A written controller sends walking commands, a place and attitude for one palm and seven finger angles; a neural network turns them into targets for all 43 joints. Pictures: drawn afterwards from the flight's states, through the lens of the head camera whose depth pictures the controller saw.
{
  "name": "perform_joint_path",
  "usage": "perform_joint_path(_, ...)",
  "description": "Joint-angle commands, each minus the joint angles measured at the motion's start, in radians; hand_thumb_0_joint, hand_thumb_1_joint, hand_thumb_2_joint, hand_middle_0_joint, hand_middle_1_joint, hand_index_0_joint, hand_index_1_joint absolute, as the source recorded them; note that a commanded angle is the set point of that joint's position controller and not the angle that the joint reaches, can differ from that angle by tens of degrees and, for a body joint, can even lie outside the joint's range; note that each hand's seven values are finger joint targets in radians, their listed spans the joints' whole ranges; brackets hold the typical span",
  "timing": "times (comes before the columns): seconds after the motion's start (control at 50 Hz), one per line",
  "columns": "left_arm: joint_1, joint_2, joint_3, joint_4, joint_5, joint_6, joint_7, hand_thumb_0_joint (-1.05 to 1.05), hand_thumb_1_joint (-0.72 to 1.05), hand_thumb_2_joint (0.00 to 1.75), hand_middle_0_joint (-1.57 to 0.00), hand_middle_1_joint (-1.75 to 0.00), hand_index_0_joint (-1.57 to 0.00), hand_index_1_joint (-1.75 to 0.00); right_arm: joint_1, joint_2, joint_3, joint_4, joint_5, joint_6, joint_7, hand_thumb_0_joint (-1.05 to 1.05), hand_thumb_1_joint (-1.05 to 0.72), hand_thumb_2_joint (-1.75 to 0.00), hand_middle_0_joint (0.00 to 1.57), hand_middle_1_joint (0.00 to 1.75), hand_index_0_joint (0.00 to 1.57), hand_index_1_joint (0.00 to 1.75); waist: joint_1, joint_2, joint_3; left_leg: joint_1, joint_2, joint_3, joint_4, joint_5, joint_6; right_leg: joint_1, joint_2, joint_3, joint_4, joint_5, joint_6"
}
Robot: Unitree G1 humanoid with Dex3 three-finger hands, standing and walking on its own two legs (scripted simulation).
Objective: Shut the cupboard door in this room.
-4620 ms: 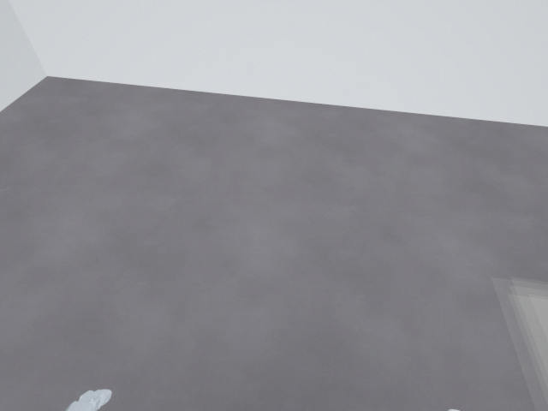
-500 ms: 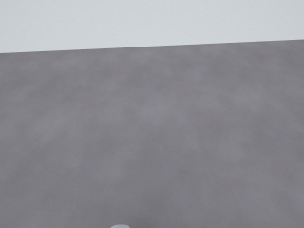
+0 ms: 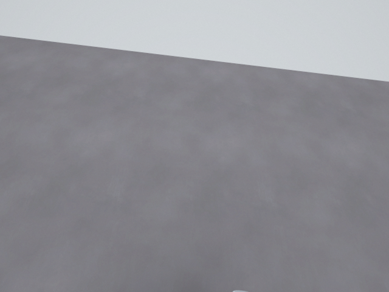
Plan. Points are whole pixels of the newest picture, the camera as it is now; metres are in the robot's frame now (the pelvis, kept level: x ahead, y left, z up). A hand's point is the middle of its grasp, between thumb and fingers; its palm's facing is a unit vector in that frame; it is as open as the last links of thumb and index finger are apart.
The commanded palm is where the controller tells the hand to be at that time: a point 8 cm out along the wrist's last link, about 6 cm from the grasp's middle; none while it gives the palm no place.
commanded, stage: turn or walk to find it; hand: left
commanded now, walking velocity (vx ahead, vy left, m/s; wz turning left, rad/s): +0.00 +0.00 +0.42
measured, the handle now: out of the picture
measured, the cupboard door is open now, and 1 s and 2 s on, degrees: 75 75 75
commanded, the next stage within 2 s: none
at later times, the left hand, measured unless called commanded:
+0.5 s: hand out of the picture +0.00 +0.13 -0.15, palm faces +0.25 -0.93 -0.27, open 7.4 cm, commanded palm none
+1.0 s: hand out of the picture -0.13 +0.19 -0.18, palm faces +0.48 -0.84 -0.24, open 7.4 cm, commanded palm none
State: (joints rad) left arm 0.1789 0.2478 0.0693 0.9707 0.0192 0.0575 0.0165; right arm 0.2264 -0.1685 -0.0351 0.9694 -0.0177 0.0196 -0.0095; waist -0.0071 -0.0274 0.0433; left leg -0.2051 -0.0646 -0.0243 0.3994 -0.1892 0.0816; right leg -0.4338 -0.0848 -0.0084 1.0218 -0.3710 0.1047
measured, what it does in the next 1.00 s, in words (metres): steps on the spot, turning left: right foot, then left foot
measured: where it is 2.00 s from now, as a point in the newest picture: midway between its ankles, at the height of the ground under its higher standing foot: outside the picture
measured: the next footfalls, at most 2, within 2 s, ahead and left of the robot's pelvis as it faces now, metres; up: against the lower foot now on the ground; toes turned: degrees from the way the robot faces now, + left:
right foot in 0.26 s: +0.03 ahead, -0.15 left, +0.00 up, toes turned +5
left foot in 0.74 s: -0.09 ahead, +0.08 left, +0.00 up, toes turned +25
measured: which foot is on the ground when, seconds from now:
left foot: down 0.00-0.26, up 0.28-0.72, down 0.74-1.00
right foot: up 0.00-0.24, down 0.26-0.76, up 0.78-1.00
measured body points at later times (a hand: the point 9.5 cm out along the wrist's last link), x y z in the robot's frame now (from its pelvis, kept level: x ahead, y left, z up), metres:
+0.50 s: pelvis -0.04 -0.07 +0.00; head -0.02 -0.10 +0.45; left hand -0.01 +0.18 -0.13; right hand +0.03 -0.33 -0.17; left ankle -0.10 +0.09 -0.65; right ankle -0.01 -0.15 -0.75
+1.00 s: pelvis -0.08 -0.03 +0.00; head -0.07 +0.00 +0.45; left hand -0.16 +0.23 -0.16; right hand +0.12 -0.20 -0.13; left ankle -0.12 +0.06 -0.75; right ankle -0.02 -0.17 -0.67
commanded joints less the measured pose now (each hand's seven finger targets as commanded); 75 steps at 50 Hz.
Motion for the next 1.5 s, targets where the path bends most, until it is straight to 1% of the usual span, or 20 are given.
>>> perform_joint_path(0.0,-0.061,0.054,0.012,-0.104,-0.005,-0.021,0.008,0.00,0.90,0.90,-0.20,-0.30,-0.20,-0.30,0.080,-0.207,-0.061,-0.044,-0.006,-0.013,-0.018,0.00,-0.90,-0.90,0.20,0.30,0.20,0.30,-0.040,0.136,-0.067,0.143,0.292,-0.329,-0.085,0.364,0.097,-0.079,0.007,0.017,-0.082,-0.059,-0.010)
perform_joint_path(0.18,0.020,0.047,0.007,-0.104,-0.018,-0.038,0.017,0.00,0.90,0.90,-0.20,-0.30,-0.20,-0.30,0.047,-0.206,-0.068,-0.051,-0.005,0.001,-0.006,0.00,-0.90,-0.90,0.20,0.30,0.20,0.30,0.013,0.154,-0.107,-0.066,0.211,-0.376,-0.017,0.264,0.050,0.264,0.068,0.002,-0.527,0.087,-0.054)
perform_joint_path(0.2,0.055,0.067,0.012,-0.097,-0.016,-0.045,0.021,0.00,0.90,0.90,-0.20,-0.30,-0.20,-0.30,0.038,-0.190,-0.067,-0.056,0.000,0.002,-0.002,0.00,-0.90,-0.90,0.20,0.30,0.20,0.30,0.033,0.097,-0.111,-0.157,0.171,-0.342,0.024,0.148,0.006,0.382,0.033,0.018,-0.654,0.171,-0.059)
perform_joint_path(0.24,0.076,0.200,0.035,-0.109,0.006,-0.054,0.029,0.00,0.90,0.90,-0.20,-0.30,-0.20,-0.30,0.042,-0.115,-0.061,-0.092,0.004,0.003,0.003,0.00,-0.90,-0.90,0.20,0.30,0.20,0.30,0.047,-0.273,-0.073,-0.427,-0.033,-0.054,0.397,-0.338,-0.111,0.449,-0.369,0.404,-0.790,0.148,-0.221)
perform_joint_path(0.26,0.039,0.189,0.030,-0.129,-0.003,-0.046,0.030,0.00,0.90,0.90,-0.20,-0.30,-0.20,-0.30,0.030,-0.168,-0.079,-0.086,-0.006,0.016,0.003,0.00,-0.90,-0.90,0.20,0.30,0.20,0.30,0.038,-0.164,-0.044,-0.359,0.012,-0.077,0.576,-0.360,-0.108,0.275,-0.410,0.361,-0.802,0.132,-0.277)
perform_joint_path(0.34,-0.096,0.083,0.004,-0.152,-0.008,-0.062,0.022,0.00,0.90,0.90,-0.20,-0.30,-0.20,-0.30,0.108,-0.137,-0.078,-0.018,-0.012,0.050,0.024,0.00,-0.90,-0.90,0.20,0.30,0.20,0.30,-0.048,-0.093,0.057,-0.327,0.059,-0.041,0.820,-0.150,-0.129,0.123,-0.197,0.101,-0.799,0.098,-0.203)
perform_joint_path(0.6,0.126,0.151,0.028,-0.062,0.014,-0.063,0.017,0.00,0.90,0.90,-0.20,-0.30,-0.20,-0.30,-0.073,-0.113,-0.044,-0.061,0.007,0.028,0.020,0.00,-0.90,-0.90,0.20,0.30,0.20,0.30,0.062,-0.172,-0.050,-0.222,0.090,0.071,0.389,-0.284,-0.149,0.363,-0.264,0.020,-0.646,0.524,-0.259)
perform_joint_path(0.68,0.104,0.161,0.032,-0.049,0.008,-0.055,0.014,0.00,0.90,0.90,-0.20,-0.30,-0.20,-0.30,-0.012,-0.124,-0.039,-0.049,0.012,0.010,0.015,0.00,-0.90,-0.90,0.20,0.30,0.20,0.30,0.016,-0.158,-0.110,-0.038,0.072,0.105,0.104,-0.119,-0.127,0.333,-0.244,-0.046,-0.521,0.578,-0.193)
perform_joint_path(0.7,0.096,0.146,0.030,-0.050,-0.001,-0.050,0.013,0.00,0.90,0.90,-0.20,-0.30,-0.20,-0.30,0.025,-0.150,-0.044,-0.037,0.010,0.001,0.015,0.00,-0.90,-0.90,0.20,0.30,0.20,0.30,-0.011,-0.087,-0.133,0.082,0.097,0.081,-0.026,0.023,-0.114,0.258,-0.216,-0.095,-0.433,0.499,-0.145)
perform_joint_path(0.74,0.078,0.045,-0.001,-0.101,-0.005,-0.037,0.006,0.00,0.90,0.90,-0.20,-0.30,-0.20,-0.30,0.076,-0.311,-0.079,-0.037,0.002,-0.006,0.006,0.00,-0.90,-0.90,0.20,0.30,0.20,0.30,-0.043,0.332,-0.131,0.261,0.462,-0.328,-0.067,0.577,0.058,-0.132,-0.032,-0.137,-0.098,-0.252,-0.030)
perform_joint_path(0.76,0.031,0.071,0.000,-0.108,0.001,-0.025,0.011,0.00,0.90,0.90,-0.20,-0.30,-0.20,-0.30,0.086,-0.311,-0.076,-0.030,0.000,0.005,0.006,0.00,-0.90,-0.90,0.20,0.30,0.20,0.30,-0.055,0.223,-0.109,0.164,0.476,-0.249,-0.050,0.527,0.100,-0.080,-0.043,-0.067,0.000,-0.244,-0.046)
perform_joint_path(0.86,0.050,0.077,0.012,-0.056,-0.003,-0.026,-0.005,0.00,0.90,0.90,-0.20,-0.30,-0.20,-0.30,-0.045,-0.222,-0.045,-0.062,0.001,-0.012,-0.015,0.00,-0.90,-0.90,0.20,0.30,0.20,0.30,-0.002,0.183,-0.034,0.112,0.302,-0.128,-0.046,0.536,0.060,-0.101,-0.029,-0.028,0.087,-0.048,-0.026)
perform_joint_path(1.04,-0.033,0.054,0.004,-0.109,-0.010,-0.023,0.004,0.00,0.90,0.90,-0.20,-0.30,-0.20,-0.30,0.008,-0.236,-0.062,-0.065,-0.007,-0.005,-0.009,0.00,-0.90,-0.90,0.20,0.30,0.20,0.30,-0.029,0.184,-0.038,0.086,0.301,-0.256,-0.055,0.404,0.094,-0.028,0.007,-0.017,-0.125,-0.081,-0.014)
perform_joint_path(1.16,0.050,0.055,0.006,-0.102,-0.015,-0.043,0.007,0.00,0.90,0.90,-0.20,-0.30,-0.20,-0.30,-0.026,-0.230,-0.071,-0.079,-0.005,0.003,-0.002,0.00,-0.90,-0.90,0.20,0.30,0.20,0.30,0.018,0.178,-0.083,-0.039,0.236,-0.292,0.024,0.332,0.050,0.223,0.058,-0.042,-0.485,0.083,-0.039)
perform_joint_path(1.18,0.085,0.071,0.011,-0.096,-0.014,-0.053,0.010,0.00,0.90,0.90,-0.20,-0.30,-0.20,-0.30,-0.024,-0.209,-0.070,-0.083,0.001,0.003,0.000,0.00,-0.90,-0.90,0.20,0.30,0.20,0.30,0.038,0.130,-0.110,-0.110,0.199,-0.275,0.077,0.237,0.011,0.343,0.028,-0.022,-0.627,0.181,-0.044)
perform_joint_path(1.22,0.120,0.221,0.039,-0.100,0.009,-0.066,0.021,0.00,0.90,0.90,-0.20,-0.30,-0.20,-0.30,-0.017,-0.114,-0.054,-0.119,0.006,0.003,0.007,0.00,-0.90,-0.90,0.20,0.30,0.20,0.30,0.061,-0.292,-0.100,-0.404,-0.014,-0.032,0.445,-0.372,-0.113,0.475,-0.377,0.356,-0.743,0.314,-0.200)
perform_joint_path(1.24,0.108,0.208,0.030,-0.114,0.000,-0.059,0.022,0.00,0.90,0.90,-0.20,-0.30,-0.20,-0.30,-0.029,-0.164,-0.070,-0.116,-0.002,0.016,0.005,0.00,-0.90,-0.90,0.20,0.30,0.20,0.30,0.060,-0.186,-0.085,-0.354,0.032,-0.077,0.619,-0.393,-0.107,0.322,-0.407,0.321,-0.754,0.283,-0.260)
perform_joint_path(1.28,-0.027,0.142,0.024,-0.141,-0.004,-0.057,0.024,0.00,0.90,0.90,-0.20,-0.30,-0.20,-0.30,0.012,-0.166,-0.079,-0.063,-0.007,0.042,0.016,0.00,-0.90,-0.90,0.20,0.30,0.20,0.30,0.001,-0.154,0.004,-0.336,0.062,-0.081,0.786,-0.264,-0.111,0.179,-0.297,0.217,-0.810,0.038,-0.222)
perform_joint_path(1.32,-0.063,0.095,0.005,-0.147,-0.005,-0.064,0.017,0.00,0.90,0.90,-0.20,-0.30,-0.20,-0.30,0.059,-0.147,-0.075,-0.030,-0.011,0.047,0.026,0.00,-0.90,-0.90,0.20,0.30,0.20,0.30,-0.028,-0.116,0.042,-0.338,0.075,-0.044,0.844,-0.160,-0.128,0.151,-0.216,0.077,-0.790,0.088,-0.182)
perform_joint_path(1.48,0.074,0.100,0.008,-0.093,0.001,-0.071,0.023,0.00,0.90,0.90,-0.20,-0.30,-0.20,-0.30,0.012,-0.136,-0.064,-0.022,-0.008,0.050,0.026,0.00,-0.90,-0.90,0.20,0.30,0.20,0.30,0.026,-0.119,0.006,-0.350,0.115,-0.009,0.730,-0.157,-0.165,0.295,-0.251,0.024,-0.768,0.182,-0.214)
